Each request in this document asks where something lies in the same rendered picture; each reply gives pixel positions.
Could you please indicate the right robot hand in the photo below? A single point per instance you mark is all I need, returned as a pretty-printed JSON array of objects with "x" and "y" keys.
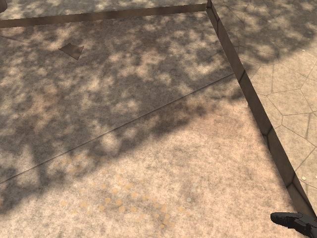
[{"x": 300, "y": 221}]

